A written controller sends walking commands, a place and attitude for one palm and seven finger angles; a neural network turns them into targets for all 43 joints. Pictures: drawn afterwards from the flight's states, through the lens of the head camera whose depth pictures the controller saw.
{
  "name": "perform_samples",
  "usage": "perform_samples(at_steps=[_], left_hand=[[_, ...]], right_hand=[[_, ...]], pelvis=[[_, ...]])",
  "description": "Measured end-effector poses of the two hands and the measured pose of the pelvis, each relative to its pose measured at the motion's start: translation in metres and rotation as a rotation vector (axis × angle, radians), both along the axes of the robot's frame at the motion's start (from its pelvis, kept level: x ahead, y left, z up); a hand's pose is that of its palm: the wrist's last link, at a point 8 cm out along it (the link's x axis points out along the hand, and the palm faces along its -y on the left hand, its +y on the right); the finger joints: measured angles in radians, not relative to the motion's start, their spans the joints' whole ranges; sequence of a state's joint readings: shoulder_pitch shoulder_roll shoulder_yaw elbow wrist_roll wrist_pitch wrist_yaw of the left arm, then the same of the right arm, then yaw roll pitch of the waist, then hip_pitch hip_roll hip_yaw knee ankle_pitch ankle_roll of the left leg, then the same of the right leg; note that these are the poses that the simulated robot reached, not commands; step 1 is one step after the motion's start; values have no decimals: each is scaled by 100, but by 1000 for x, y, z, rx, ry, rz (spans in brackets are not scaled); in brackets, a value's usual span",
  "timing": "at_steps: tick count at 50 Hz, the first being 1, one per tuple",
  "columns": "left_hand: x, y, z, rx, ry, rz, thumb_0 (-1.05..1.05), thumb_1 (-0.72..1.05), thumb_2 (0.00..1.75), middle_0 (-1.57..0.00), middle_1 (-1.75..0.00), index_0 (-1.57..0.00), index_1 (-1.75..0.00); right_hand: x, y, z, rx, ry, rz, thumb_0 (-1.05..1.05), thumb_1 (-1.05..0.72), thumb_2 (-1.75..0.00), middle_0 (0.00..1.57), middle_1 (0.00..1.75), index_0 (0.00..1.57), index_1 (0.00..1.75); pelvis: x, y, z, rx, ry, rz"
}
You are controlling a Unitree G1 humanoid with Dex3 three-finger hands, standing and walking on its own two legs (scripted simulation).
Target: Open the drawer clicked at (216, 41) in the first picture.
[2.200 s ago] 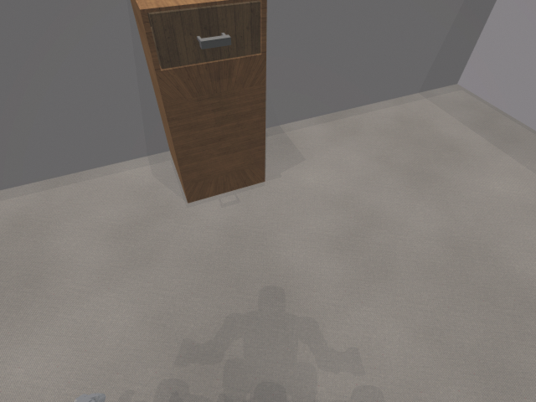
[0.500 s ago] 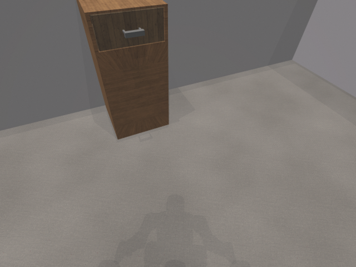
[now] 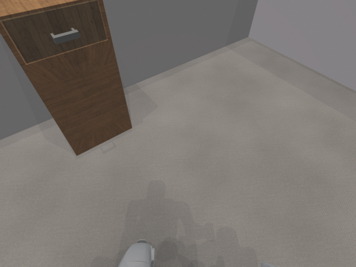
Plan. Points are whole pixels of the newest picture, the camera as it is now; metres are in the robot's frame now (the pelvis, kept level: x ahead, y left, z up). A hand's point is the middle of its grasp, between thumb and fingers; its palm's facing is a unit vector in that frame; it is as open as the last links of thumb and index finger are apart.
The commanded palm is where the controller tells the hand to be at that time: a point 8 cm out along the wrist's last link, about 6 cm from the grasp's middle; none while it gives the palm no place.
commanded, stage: walk to a spot facing it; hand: left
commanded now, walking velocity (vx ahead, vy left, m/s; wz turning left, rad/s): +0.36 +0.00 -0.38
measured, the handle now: (64, 34) +0.95 +0.60 +0.02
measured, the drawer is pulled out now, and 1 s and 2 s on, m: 0.00 0.00 0.00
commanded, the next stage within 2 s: turn to face it in 1.00 s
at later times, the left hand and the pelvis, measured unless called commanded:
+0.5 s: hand (119, 186) +0.36 +0.22 -0.16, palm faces -0.25 -0.95 -0.19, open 7.4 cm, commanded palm none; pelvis +0.20 +0.06 +0.00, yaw -16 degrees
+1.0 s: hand (158, 144) +0.54 +0.13 -0.18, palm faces -0.41 -0.88 -0.22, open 7.2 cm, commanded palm none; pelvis +0.41 -0.03 -0.01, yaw -28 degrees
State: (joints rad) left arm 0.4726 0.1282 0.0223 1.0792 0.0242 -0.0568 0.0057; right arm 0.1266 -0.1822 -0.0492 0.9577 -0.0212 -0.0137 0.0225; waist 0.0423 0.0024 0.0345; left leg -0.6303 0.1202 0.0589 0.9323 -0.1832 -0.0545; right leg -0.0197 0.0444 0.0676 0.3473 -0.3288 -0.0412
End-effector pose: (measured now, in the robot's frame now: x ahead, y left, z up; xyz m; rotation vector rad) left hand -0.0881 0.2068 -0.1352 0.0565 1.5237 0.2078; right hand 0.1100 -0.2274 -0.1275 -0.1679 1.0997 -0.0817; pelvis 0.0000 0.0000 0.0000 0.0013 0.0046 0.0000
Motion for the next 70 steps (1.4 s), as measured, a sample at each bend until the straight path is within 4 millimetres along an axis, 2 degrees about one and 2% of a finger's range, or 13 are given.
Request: perform_samples(at_steps=[5,8,13,18,26,35,38,41,49,54,59,64,70], left_hand=[[50,36,-15,6,9,-14,0,91,90,-21,-30,-20,-30],[93,66,-34,8,8,-47,0,91,90,-21,-30,-20,-30],[205,101,-29,28,-121,-160,1,91,90,-20,-30,-20,-30],[322,105,-6,33,-289,-261,0,92,90,-20,-30,-19,-30],[463,57,9,-12,-377,-447,0,92,90,-20,-30,-19,-30],[599,-56,-9,-79,-466,-639,0,91,90,-20,-30,-20,-30],[616,-75,-11,-85,-483,-629,0,91,90,-20,-30,-20,-30],[615,-75,-8,-69,-418,-627,0,91,90,-20,-30,-20,-30],[642,-36,-7,12,-292,-594,-2,94,90,-21,-30,-20,-30],[673,-15,-29,7,-223,-572,-1,92,90,-20,-30,-20,-30],[717,-28,-25,-12,-191,-637,0,92,90,-20,-30,-20,-30],[758,-65,-12,-51,-252,-658,0,92,90,-20,-30,-20,-30],[786,-111,-7,-68,-318,-637,0,92,90,-20,-30,-20,-30]], right_hand=[[75,31,3,-10,-87,19,0,-91,-90,20,30,20,30],[103,44,-1,-44,-149,-8,0,-91,-90,20,30,20,30],[81,52,4,-60,-71,-122,0,-91,-90,20,30,20,30],[38,49,6,-82,80,-268,-1,-93,-90,20,30,20,30],[-11,56,3,-48,299,-444,0,-92,-90,20,30,20,30],[-14,69,-17,88,507,-603,0,-91,-90,20,30,20,30],[18,52,-24,100,498,-616,0,-91,-90,20,30,20,30],[77,22,-25,72,384,-609,1,-91,-90,20,30,20,30],[248,-43,-6,-17,34,-548,0,-91,-90,20,30,20,30],[323,-60,0,-95,-79,-519,0,-91,-90,20,30,20,30],[336,-51,10,-102,-55,-575,0,-91,-90,20,30,20,30],[314,-36,9,-64,96,-642,-1,-94,-90,20,30,20,30],[285,-23,-9,33,289,-649,-1,-93,-90,20,30,20,30]], pelvis=[[48,26,-11,-13,-1,-35],[77,44,-26,-25,-10,-78],[112,57,-14,-14,-32,-146],[149,65,0,-9,-15,-201],[211,55,3,-2,-4,-288],[290,-3,-22,-3,7,-376],[310,-17,-23,-12,-7,-399],[333,-25,-14,-20,-9,-427],[400,-31,-7,-28,-2,-482],[453,-27,-20,-40,-17,-531],[485,-31,-11,-37,-18,-582],[509,-40,2,-31,-4,-562],[523,-60,0,-8,-4,-497]])
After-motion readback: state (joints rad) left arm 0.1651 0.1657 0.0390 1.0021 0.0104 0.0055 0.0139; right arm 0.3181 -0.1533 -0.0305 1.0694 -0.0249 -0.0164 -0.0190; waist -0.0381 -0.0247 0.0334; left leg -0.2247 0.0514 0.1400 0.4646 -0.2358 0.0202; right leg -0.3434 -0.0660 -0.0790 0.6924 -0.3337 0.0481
